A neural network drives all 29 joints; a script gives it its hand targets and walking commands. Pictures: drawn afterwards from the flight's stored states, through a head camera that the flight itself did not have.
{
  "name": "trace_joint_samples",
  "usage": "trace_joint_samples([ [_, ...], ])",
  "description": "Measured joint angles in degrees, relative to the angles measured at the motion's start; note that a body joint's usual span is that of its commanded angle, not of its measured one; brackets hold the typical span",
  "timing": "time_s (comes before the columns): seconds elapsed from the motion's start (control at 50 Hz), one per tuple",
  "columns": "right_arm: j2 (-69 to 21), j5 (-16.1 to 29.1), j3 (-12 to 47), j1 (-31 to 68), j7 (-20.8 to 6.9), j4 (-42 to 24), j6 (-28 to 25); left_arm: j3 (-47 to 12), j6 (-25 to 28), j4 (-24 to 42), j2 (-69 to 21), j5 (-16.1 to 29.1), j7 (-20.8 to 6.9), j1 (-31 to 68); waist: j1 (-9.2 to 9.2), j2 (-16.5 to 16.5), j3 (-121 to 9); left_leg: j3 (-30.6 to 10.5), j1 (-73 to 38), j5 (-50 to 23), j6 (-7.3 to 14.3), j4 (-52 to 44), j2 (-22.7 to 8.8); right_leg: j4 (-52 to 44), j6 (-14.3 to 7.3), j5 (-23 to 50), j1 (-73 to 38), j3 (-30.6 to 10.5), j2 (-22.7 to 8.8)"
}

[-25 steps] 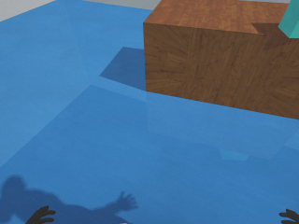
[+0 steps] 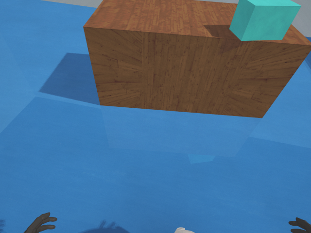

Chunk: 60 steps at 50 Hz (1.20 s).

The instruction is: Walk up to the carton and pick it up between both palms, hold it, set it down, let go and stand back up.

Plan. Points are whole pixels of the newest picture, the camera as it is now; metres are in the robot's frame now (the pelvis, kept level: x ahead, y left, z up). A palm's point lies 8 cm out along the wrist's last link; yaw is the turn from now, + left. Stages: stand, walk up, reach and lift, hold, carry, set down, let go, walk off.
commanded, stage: walk up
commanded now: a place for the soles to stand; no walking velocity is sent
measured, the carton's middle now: (262, 18) +1.30 -0.64 +0.06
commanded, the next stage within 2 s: none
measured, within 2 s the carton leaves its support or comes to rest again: neither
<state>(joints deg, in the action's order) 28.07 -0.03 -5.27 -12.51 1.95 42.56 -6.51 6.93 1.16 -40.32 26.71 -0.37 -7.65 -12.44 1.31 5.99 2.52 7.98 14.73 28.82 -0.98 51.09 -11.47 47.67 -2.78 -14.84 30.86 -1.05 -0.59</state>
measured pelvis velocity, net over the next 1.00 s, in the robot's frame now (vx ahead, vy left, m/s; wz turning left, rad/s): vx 0.30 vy -0.08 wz -0.11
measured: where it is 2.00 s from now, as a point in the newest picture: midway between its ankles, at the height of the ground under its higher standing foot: (185, 183)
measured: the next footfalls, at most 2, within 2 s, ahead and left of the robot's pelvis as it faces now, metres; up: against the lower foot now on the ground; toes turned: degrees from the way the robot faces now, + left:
left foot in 0.28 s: +0.19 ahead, +0.14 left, +0.00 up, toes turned +7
right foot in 0.62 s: +0.34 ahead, -0.19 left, +0.00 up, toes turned -6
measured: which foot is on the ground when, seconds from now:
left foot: up 0.00-0.26, down 0.28-0.62, up 0.64-0.94, down 0.96-1.00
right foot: down 0.00-0.30, up 0.32-0.60, down 0.62-0.98, up 1.00-1.00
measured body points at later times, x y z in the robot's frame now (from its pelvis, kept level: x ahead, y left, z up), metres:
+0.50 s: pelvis +0.15 -0.02 +0.01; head +0.18 +0.02 +0.46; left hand +0.32 +0.29 -0.10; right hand +0.24 -0.39 -0.02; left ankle +0.15 +0.13 -0.70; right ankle +0.22 -0.16 -0.66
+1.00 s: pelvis +0.30 -0.08 +0.00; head +0.31 -0.06 +0.45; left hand +0.45 +0.25 -0.08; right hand +0.40 -0.44 -0.05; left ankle +0.36 +0.05 -0.70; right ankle +0.30 -0.19 -0.69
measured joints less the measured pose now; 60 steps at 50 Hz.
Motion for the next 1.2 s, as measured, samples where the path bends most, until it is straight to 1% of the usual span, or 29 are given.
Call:
trace_joint_samples([
  [0.02, -0.2, 0.0, 0.3, 0.0, 0.0, 0.3, 0.5, 0.0, 0.0, 0.0, -0.1, 0.0, 0.0, 0.0, -0.97, -1.0, 0.1, -2.1, 2.0, 0.0, 0.0, 5.4, 0.2, 0.4, 0.3, -0.9, -0.7, 0.5, 1.1],
  [0.04, -0.3, 0.0, 0.6, 0.0, 0.0, 0.4, 0.8, 0.0, 0.0, 0.0, -0.1, 0.0, 0.0, 0.0, -2.06, -1.7, 0.1, -3.2, 4.0, 0.1, 0.0, 9.8, 0.8, 0.1, 0.3, -2.0, -1.6, 0.6, 1.9],
  [0.08, -0.2, 0.0, 0.9, 0.0, -0.2, 0.3, 0.9, 0.0, 0.0, 0.0, -0.2, 0.0, 0.2, 0.0, -3.61, -2.8, 0.0, -3.5, 7.2, 0.1, 0.0, 13.8, 2.3, -1.3, 0.3, -3.2, -3.8, 0.7, 2.5],
  [0.16, -0.2, 0.0, 0.9, -0.1, -0.2, 0.3, 0.7, 0.0, 0.0, 0.0, -0.1, 0.0, 0.4, 0.0, -5.47, -4.3, 0.0, -3.4, 11.2, 0.2, 0.0, 11.8, 4.0, -3.0, 0.3, -4.7, -7.8, 1.1, 2.9],
  [0.2, -0.2, 0.0, 0.9, -0.1, -0.2, 0.3, 0.5, 0.0, 0.0, 0.0, -0.1, 0.0, 0.4, 0.0, -5.98, -4.5, 0.0, -3.3, 11.5, 0.2, 0.0, 7.4, 4.4, -3.0, 0.3, -6.0, -9.3, 1.1, 3.0],
  [0.24, -0.2, 0.0, 0.9, -0.1, -0.2, 0.3, 0.1, 0.0, -0.1, 0.0, -0.1, 0.0, 0.4, 0.0, -6.04, -4.6, -0.2, -3.2, 11.5, 0.1, 0.0, 2.1, 4.6, -3.0, 0.3, -7.2, -10.2, 1.2, 3.1],
  [0.28, -0.2, 0.0, 0.9, -0.2, -0.2, 0.4, -0.7, -0.1, -0.4, 0.0, -0.1, 0.0, 0.4, 0.0, -5.74, -4.6, -0.7, -3.0, 10.4, -4.6, 0.0, -5.2, 5.0, -2.6, 0.3, -8.4, -10.3, 1.2, 3.3],
  [0.3, -0.2, 0.0, 0.9, -0.2, -0.2, 0.4, -1.2, -0.1, -0.5, 0.0, -0.1, 0.0, 0.5, 0.1, -5.58, -4.2, -0.7, -2.7, 10.2, -8.8, 0.1, -5.8, 5.1, -0.8, 0.3, -8.8, -9.5, 0.8, 3.3],
  [0.32, -0.4, 0.0, 0.9, -0.4, -0.2, 0.4, -1.5, -0.1, -0.8, -0.1, -0.1, 0.0, 0.5, 0.1, -5.37, -3.6, -0.9, -2.0, 10.1, -9.6, 0.1, -5.6, 5.1, 2.7, 0.3, -9.5, -7.9, 0.0, 3.4],
  [0.38, -0.4, 0.0, 1.0, -0.8, 0.1, 0.4, -1.6, -0.1, -1.0, 0.0, 0.2, 0.0, 0.4, 0.1, -2.77, -2.4, -1.3, -1.7, 9.1, -7.6, 0.1, -5.8, 4.6, 10.8, 0.3, -9.7, -2.8, -1.0, 3.4],
  [0.42, -0.4, 0.0, 1.0, -1.1, 0.2, 0.4, -1.6, -0.1, -1.0, 0.0, 0.6, 0.0, 0.4, 0.1, -1.38, -1.3, -1.3, -1.3, 8.1, -6.4, 0.1, -6.0, 4.1, 11.3, 0.3, -9.7, -0.1, -1.5, 2.8],
  [0.5, -0.4, 0.0, 1.0, -1.7, 0.2, 0.4, -1.6, -0.1, -1.0, 0.0, 0.8, 0.0, 0.4, 0.1, 0.75, 1.3, -1.4, 0.2, 5.4, -4.0, 0.1, -6.0, 3.6, 11.3, 0.3, -9.7, 5.1, -1.5, -0.1],
  [0.56, -0.4, 0.0, 1.0, -2.1, 0.2, 0.4, -1.6, -0.1, -0.8, 0.0, 0.8, 0.0, 0.4, 0.3, 1.73, 2.2, -1.4, 1.1, 2.6, -1.9, -0.1, -6.0, 2.7, 7.7, 0.3, -9.0, 6.1, -1.5, -1.5],
  [0.6, -0.4, 0.0, 1.0, -2.1, 0.2, 0.5, -1.3, -0.1, -0.3, 0.0, 0.8, 0.0, 0.4, 0.3, 1.61, 2.1, -1.5, 1.3, 0.9, -0.1, -0.5, -5.0, 1.6, 2.5, 0.3, -6.2, 4.2, -1.0, -1.6],
  [0.62, -0.4, 0.0, 1.0, -2.1, 0.2, 0.5, -1.1, 0.1, 0.1, 0.0, 0.9, 0.0, 0.5, 0.2, 1.13, 1.8, -1.2, 1.0, 0.8, 0.7, -0.5, -2.5, 0.7, 1.2, 0.4, -3.4, 3.0, -0.7, -1.2],
  [0.64, -0.4, 0.0, 1.1, -2.1, 0.2, 0.7, -0.7, 0.3, 0.3, 0.0, 0.9, 0.0, 0.5, 0.2, 0.42, 1.1, -0.6, -0.4, 1.5, 1.2, -0.5, 1.9, -0.1, 2.2, 0.4, -0.3, 2.5, -0.1, -0.3],
  [0.68, -0.5, 0.0, 1.3, -2.0, 0.2, 1.1, 0.3, 0.2, 0.4, 0.0, 0.5, 0.0, 0.7, 0.2, -1.49, -0.8, -0.5, -4.5, 5.1, 1.3, -0.5, 11.6, 0.6, 3.4, 0.4, -1.8, 1.2, 1.2, 1.5],
  [0.72, -0.5, 0.0, 1.4, -2.1, 0.2, 1.0, 0.6, 0.2, 0.4, 0.0, 0.5, 0.0, 0.9, 0.3, -3.32, -1.9, -0.5, -5.1, 8.1, 0.8, -0.5, 17.1, 2.4, 2.0, 0.4, -3.4, -1.2, 1.4, 2.2],
  [0.78, -0.5, 0.0, 1.4, -2.1, 0.1, 1.0, 0.6, 0.2, 0.4, 0.0, 0.5, 0.0, 1.3, 0.3, -4.87, -3.7, -0.5, -4.4, 11.6, -0.1, -0.5, 17.4, 3.7, -0.8, 0.4, -3.8, -4.8, 2.3, 2.4],
  [0.82, -0.4, 0.0, 1.4, -2.1, 0.1, 1.0, 0.6, 0.2, 0.4, 0.0, 0.5, 0.0, 1.3, 0.2, -5.80, -4.3, -0.5, -3.9, 12.8, -0.1, -0.5, 15.4, 4.1, -1.5, 0.2, -4.4, -6.4, 2.3, 2.5],
  [0.86, -0.4, 0.0, 1.4, -2.1, 0.1, 1.0, 0.5, 0.2, 0.4, 0.0, 0.5, 0.0, 1.3, 0.2, -6.21, -4.6, -0.5, -3.8, 12.9, 0.0, -0.5, 11.0, 4.2, -1.5, 0.2, -5.6, -7.6, 2.5, 2.5],
  [0.92, -0.4, 0.0, 1.4, -2.1, 0.1, 1.0, 0.1, 0.2, 0.2, 0.0, 0.5, 0.0, 1.3, 0.2, -6.22, -4.8, -0.7, -3.7, 12.9, 0.0, -0.5, 4.3, 4.3, -1.5, 0.2, -7.1, -8.6, 2.7, 2.5],
  [0.96, -0.4, 0.0, 1.4, -2.3, 0.1, 1.2, -0.7, 0.2, -0.3, 0.0, 0.5, 0.0, 1.3, 0.2, -5.97, -4.6, -1.2, -3.4, 11.4, -3.4, -0.4, -3.2, 4.7, -1.1, 0.2, -8.2, -8.5, 2.8, 2.5],
  [0.98, -0.4, 0.0, 1.4, -2.5, 0.2, 1.2, -1.2, 0.2, -0.5, 0.0, 0.5, 0.0, 1.3, 0.2, -5.79, -4.3, -1.2, -3.2, 11.3, -7.8, -0.3, -4.2, 4.9, 0.5, 0.2, -8.7, -7.8, 2.5, 2.5],
  [1.0, -0.6, 0.0, 1.4, -2.6, 0.2, 1.3, -1.5, 0.2, -0.8, -0.1, 0.4, 0.0, 1.3, 0.3, -5.60, -3.7, -1.1, -2.6, 11.2, -9.1, -0.2, -3.8, 4.9, 3.7, 0.2, -9.2, -6.5, 1.8, 2.5],
  [1.06, -0.8, 0.0, 1.4, -2.9, 0.6, 1.3, -1.6, 0.1, -1.2, 0.0, 0.7, 0.0, 1.3, 0.3, -3.04, -2.2, -1.3, -2.4, 10.2, -7.5, -0.2, -4.2, 4.7, 11.9, 0.2, -9.5, -1.8, 0.9, 2.4],
  [1.1, -0.8, 0.0, 1.4, -3.0, 0.7, 1.3, -1.6, 0.1, -1.2, 0.0, 1.0, 0.0, 1.3, 0.3, -1.46, -1.0, -1.3, -2.4, 9.6, -6.6, -0.2, -4.4, 4.2, 12.7, 0.2, -9.6, 0.9, 0.6, 1.9],
  [1.14, -0.8, 0.0, 1.4, -3.3, 0.7, 1.3, -1.6, 0.1, -1.2, 0.0, 1.0, 0.0, 1.3, 0.2, -0.05, 0.4, -1.3, -2.2, 8.9, -5.7, -0.2, -4.4, 4.1, 12.7, 0.2, -9.6, 3.5, 0.5, 0.5],
  [1.2, -0.8, 0.0, 1.4, -3.7, 0.7, 1.3, -1.6, 0.1, -1.2, 0.0, 1.0, 0.0, 1.3, 0.3, 1.38, 2.3, -1.4, -1.7, 7.3, -4.3, -0.2, -4.4, 4.0, 12.7, 0.2, -9.6, 6.7, 0.5, -1.6],
])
